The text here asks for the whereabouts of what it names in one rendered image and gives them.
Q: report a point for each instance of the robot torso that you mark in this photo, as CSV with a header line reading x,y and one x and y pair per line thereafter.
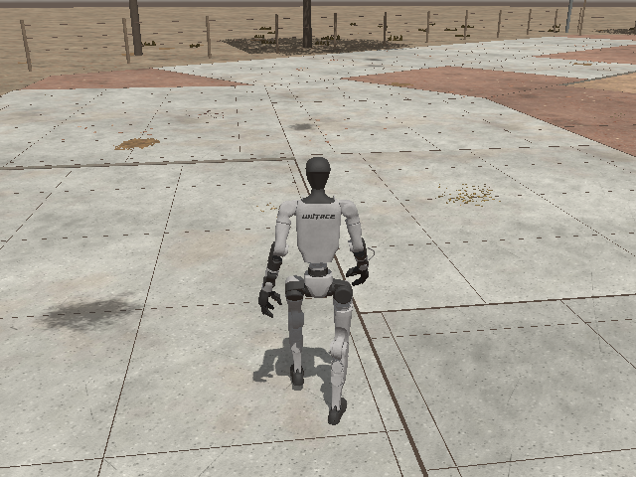
x,y
318,233

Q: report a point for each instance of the robot left forearm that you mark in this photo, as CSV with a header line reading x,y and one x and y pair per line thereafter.
x,y
272,270

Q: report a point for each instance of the right robot hand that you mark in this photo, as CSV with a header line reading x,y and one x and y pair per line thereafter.
x,y
354,271

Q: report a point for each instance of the left robot upper arm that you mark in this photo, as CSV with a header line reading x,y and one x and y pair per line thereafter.
x,y
286,210

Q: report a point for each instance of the robot right forearm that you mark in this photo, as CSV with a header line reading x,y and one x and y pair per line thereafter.
x,y
362,258

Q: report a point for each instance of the right robot upper arm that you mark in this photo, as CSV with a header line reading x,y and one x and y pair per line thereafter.
x,y
349,210

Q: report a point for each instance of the robot left thigh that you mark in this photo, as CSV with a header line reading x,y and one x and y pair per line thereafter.
x,y
294,292

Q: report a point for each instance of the left robot hand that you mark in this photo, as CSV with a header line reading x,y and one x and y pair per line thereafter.
x,y
264,304

